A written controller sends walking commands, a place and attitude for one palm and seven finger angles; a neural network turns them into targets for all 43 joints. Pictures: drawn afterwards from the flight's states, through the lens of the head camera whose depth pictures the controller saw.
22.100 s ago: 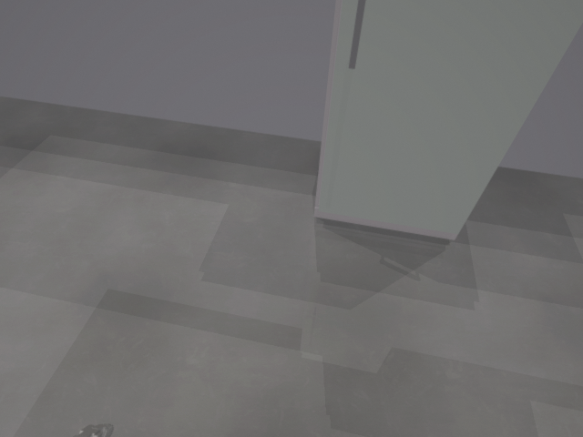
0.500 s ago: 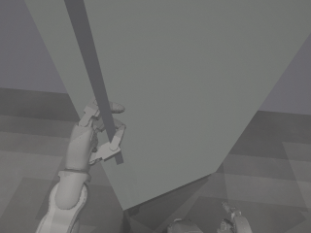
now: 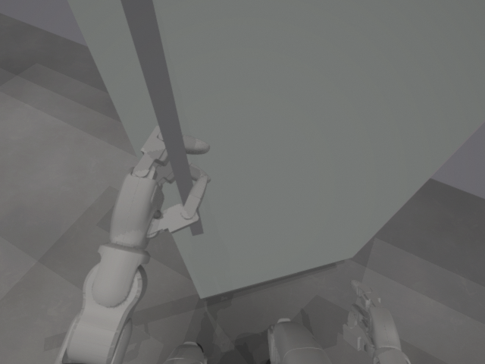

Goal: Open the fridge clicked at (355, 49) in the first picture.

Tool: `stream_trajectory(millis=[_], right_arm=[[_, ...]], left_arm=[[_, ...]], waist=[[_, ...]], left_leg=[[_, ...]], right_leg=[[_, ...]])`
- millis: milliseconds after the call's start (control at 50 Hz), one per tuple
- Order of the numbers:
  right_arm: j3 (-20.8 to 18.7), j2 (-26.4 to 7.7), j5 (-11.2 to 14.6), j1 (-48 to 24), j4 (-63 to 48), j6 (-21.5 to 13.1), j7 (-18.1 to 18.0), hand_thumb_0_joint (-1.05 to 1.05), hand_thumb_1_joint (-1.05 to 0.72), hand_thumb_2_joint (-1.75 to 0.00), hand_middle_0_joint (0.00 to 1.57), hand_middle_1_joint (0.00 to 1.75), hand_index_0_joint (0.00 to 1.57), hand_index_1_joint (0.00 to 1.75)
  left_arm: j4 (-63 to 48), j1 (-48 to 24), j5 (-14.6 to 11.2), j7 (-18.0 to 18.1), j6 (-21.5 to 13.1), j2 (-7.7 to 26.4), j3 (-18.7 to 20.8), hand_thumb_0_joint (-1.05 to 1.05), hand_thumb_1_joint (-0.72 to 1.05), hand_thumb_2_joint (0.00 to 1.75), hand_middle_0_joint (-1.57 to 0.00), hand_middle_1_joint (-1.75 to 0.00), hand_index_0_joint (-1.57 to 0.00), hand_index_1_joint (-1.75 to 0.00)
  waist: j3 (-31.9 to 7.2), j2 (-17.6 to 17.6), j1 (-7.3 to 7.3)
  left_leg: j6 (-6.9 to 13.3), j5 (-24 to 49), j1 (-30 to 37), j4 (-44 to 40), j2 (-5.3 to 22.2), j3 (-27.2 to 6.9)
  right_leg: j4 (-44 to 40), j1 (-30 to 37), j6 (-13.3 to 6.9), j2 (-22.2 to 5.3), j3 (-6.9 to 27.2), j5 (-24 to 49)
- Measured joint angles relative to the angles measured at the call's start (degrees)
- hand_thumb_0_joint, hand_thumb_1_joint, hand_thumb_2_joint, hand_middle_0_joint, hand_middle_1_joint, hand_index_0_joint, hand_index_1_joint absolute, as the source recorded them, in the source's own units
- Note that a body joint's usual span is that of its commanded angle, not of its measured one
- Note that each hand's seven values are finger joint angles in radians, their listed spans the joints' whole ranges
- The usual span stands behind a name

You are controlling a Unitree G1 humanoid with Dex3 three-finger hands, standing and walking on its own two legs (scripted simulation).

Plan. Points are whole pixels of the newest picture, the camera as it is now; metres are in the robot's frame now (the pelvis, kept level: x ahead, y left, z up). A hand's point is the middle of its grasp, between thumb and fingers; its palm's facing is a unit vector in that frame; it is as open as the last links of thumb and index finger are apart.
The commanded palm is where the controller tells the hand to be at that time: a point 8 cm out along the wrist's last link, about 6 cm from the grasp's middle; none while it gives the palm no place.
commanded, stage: walk backward, drawing the door open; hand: left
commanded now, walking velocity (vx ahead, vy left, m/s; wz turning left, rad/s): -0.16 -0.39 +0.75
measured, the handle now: (168, 115) +0.34 +0.09 +0.25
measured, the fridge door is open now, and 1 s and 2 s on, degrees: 43 69 62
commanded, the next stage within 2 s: stop walking and hold the door back in 0.62 s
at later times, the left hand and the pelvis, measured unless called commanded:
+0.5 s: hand (258, 306) +0.17 -0.01 +0.16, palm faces +0.39 -0.89 -0.23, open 6.5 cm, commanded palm +0.12 +0.03 +0.16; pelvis -0.05 -0.23 +0.01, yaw +25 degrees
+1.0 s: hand out of the picture +0.11 -0.08 +0.16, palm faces +0.76 -0.62 -0.18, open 5.6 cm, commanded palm +0.08 -0.03 +0.15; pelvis -0.05 -0.42 +0.01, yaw +40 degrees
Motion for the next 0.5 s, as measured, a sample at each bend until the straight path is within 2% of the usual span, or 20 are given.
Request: stream_trajectory(millis=[40,80,100,120,140,180,200,220,260,320,340,360,380,400,440,460,500], right_arm=[[0.0,-0.2,0.8,0.8,-0.2,0.3,0.6,0.01,-0.90,-0.90,0.20,0.30,0.20,0.30],[-0.1,0.1,1.6,2.2,-0.6,0.8,0.8,0.01,-0.90,-0.90,0.20,0.30,0.20,0.30],[-0.1,0.6,2.0,2.7,-0.6,1.0,0.8,0.01,-0.90,-0.90,0.20,0.30,0.20,0.30],[-0.1,0.3,2.3,2.0,0.0,1.2,0.6,0.01,-0.90,-0.90,0.20,0.30,0.20,0.30],[-0.3,-0.1,2.3,1.1,0.7,1.6,0.3,0.01,-0.90,-0.90,0.20,0.30,0.20,0.30],[-0.9,-0.5,2.1,0.0,2.0,2.0,-0.5,0.01,-0.90,-0.90,0.21,0.30,0.20,0.30],[-1.1,-0.5,1.8,-0.2,2.0,2.1,-1.0,0.01,-0.90,-0.90,0.20,0.30,0.20,0.30],[-1.1,-0.5,1.6,-0.2,1.7,2.1,-1.3,0.01,-0.90,-0.90,0.20,0.30,0.20,0.30],[-0.9,-0.4,1.3,0.3,0.4,2.0,-1.7,0.01,-0.90,-0.90,0.20,0.30,0.20,0.30],[-0.3,-0.5,0.9,1.7,-1.9,0.9,-2.0,0.01,-0.90,-0.90,0.20,0.30,0.20,0.30],[-0.2,-0.9,0.9,2.2,-3.1,0.4,-1.9,0.01,-0.90,-0.90,0.20,0.30,0.20,0.30],[-0.4,-0.4,0.7,1.8,-3.2,0.0,-1.9,0.01,-0.90,-0.90,0.20,0.30,0.20,0.30],[-0.5,0.2,0.5,1.2,-2.9,0.0,-1.6,0.01,-0.90,-0.90,0.20,0.29,0.20,0.30],[-0.3,0.7,0.4,0.7,-2.4,0.2,-1.2,0.01,-0.90,-0.90,0.20,0.29,0.20,0.30],[0.1,1.0,0.2,0.5,-1.5,0.3,-0.6,0.01,-0.90,-0.90,0.20,0.29,0.20,0.30],[0.2,0.9,0.4,0.6,-1.0,0.3,-0.3,0.01,-0.90,-0.90,0.20,0.29,0.20,0.30],[0.2,0.3,1.0,1.1,-0.5,0.5,0.2,0.01,-0.90,-0.90,0.20,0.30,0.20,0.30]], left_arm=[[0.0,-0.3,-0.6,0.2,0.7,-0.3,0.3,-0.03,0.66,0.79,-0.48,-1.40,-0.23,-1.30],[0.0,-0.8,-1.1,0.3,1.6,0.1,0.8,-0.03,0.65,0.80,-0.47,-1.40,-0.23,-1.31],[-0.4,-1.1,-1.2,0.4,2.1,0.7,1.4,-0.04,0.64,0.80,-0.47,-1.40,-0.23,-1.31],[-0.4,-1.5,-1.1,0.6,2.0,0.2,2.2,-0.04,0.64,0.80,-0.47,-1.40,-0.23,-1.32],[-0.5,-1.6,-0.9,0.8,2.3,-0.4,2.7,-0.04,0.64,0.80,-0.47,-1.40,-0.24,-1.32],[-0.8,-0.8,-0.7,0.8,2.7,-1.0,3.3,-0.04,0.64,0.80,-0.46,-1.40,-0.24,-1.33],[-1.0,-0.1,-0.6,0.7,2.6,-1.0,3.6,-0.04,0.64,0.80,-0.46,-1.40,-0.25,-1.33],[-1.0,0.5,-0.7,0.6,2.2,-1.0,3.7,-0.04,0.64,0.80,-0.46,-1.40,-0.25,-1.33],[-1.4,1.7,-0.9,0.5,1.5,-0.7,3.9,-0.03,0.64,0.80,-0.46,-1.40,-0.26,-1.33],[-2.2,2.1,-1.0,0.4,1.0,0.0,3.6,-0.04,0.63,0.80,-0.46,-1.40,-0.27,-1.33],[-2.7,1.9,-1.2,0.6,0.8,0.1,3.5,-0.04,0.63,0.80,-0.46,-1.40,-0.27,-1.32],[-2.5,0.7,-1.4,0.7,0.1,0.7,3.8,-0.04,0.63,0.81,-0.46,-1.40,-0.26,-1.32],[-1.6,-0.6,-1.1,0.7,-0.8,1.2,4.3,-0.04,0.63,0.81,-0.46,-1.40,-0.27,-1.32],[-1.1,-1.2,-1.0,0.6,-1.3,1.5,4.9,-0.05,0.63,0.81,-0.46,-1.40,-0.27,-1.33],[-0.2,-1.7,-0.6,0.3,-1.3,1.9,5.9,-0.05,0.62,0.81,-0.47,-1.40,-0.27,-1.34],[0.3,-1.8,-0.5,0.3,-1.2,1.9,6.3,-0.05,0.62,0.80,-0.47,-1.40,-0.28,-1.35],[0.8,-1.6,-0.8,0.4,-0.5,1.5,6.9,-0.04,0.63,0.80,-0.47,-1.40,-0.28,-1.36]], waist=[[0.2,1.7,0.73],[-0.9,2.4,0.90],[-1.9,1.4,1.25],[-1.4,2.1,1.44],[-0.6,2.8,1.08],[0.2,1.9,1.29],[0.6,1.3,1.42],[0.8,0.6,1.38],[0.3,-0.6,0.78],[-2.0,-1.2,0.15],[-3.0,-0.7,0.19],[-2.5,-1.7,0.01],[-0.9,-3.1,0.42],[0.3,-3.8,0.59],[1.6,-2.9,0.47],[2.0,-2.0,0.79],[2.2,0.1,2.02]], left_leg=[[-0.7,1.2,-0.8,-1.8,2.6,-1.8],[-1.2,0.4,-3.4,-1.4,4.1,-3.2],[-1.1,-2.7,-5.4,0.5,3.9,-3.2],[-0.5,-7.6,-7.5,4.7,4.3,-3.4],[-0.1,-12.7,-9.7,12.1,3.5,-3.0],[0.9,-19.3,-12.4,28.7,0.0,0.3],[1.2,-20.7,-12.2,33.5,-1.2,2.9],[1.3,-21.4,-11.1,34.8,-2.1,5.6],[1.5,-21.8,-7.2,29.6,-3.0,10.1],[2.0,-16.6,0.5,12.2,-3.3,14.1],[3.0,-10.5,3.7,5.2,-2.6,14.0],[3.5,-7.6,3.7,3.9,-2.8,13.4],[3.5,-7.4,3.8,4.6,-3.0,12.9],[3.0,-7.5,4.0,4.5,-2.7,11.8],[1.3,-6.1,4.3,2.4,-1.2,8.3],[0.5,-4.8,4.4,0.9,0.0,6.7],[-1.1,-2.5,4.6,-1.8,2.3,4.1]], right_leg=[[-9.6,4.1,0.1,-1.1,0.5,2.0],[-20.8,10.8,0.2,-2.1,0.1,1.9],[-27.0,14.0,-0.2,-3.2,0.0,2.9],[-27.7,14.1,-0.5,-2.7,-1.2,5.1],[-26.4,13.7,-1.1,-2.5,-2.7,5.6],[-25.0,13.3,-2.5,-3.6,-3.9,5.3],[-25.4,13.5,-3.1,-4.2,-4.2,5.5],[-26.2,13.8,-3.7,-4.7,-4.8,6.0],[-27.6,13.7,-4.6,-5.4,-6.7,7.0],[-26.4,10.6,-6.0,-5.4,-10.2,7.0],[-23.5,8.2,-6.1,-4.8,-11.2,6.3],[-18.5,5.8,-4.6,-4.8,-10.1,3.4],[-12.9,4.0,-3.1,-4.2,-7.6,0.1],[-7.9,2.4,-1.9,-3.2,-5.6,-1.7],[-1.5,-0.2,-0.3,-1.5,-3.5,-1.8],[-0.5,-1.0,0.1,-1.2,-2.8,-0.4],[-4.3,-0.4,0.5,-1.8,-1.9,2.4]])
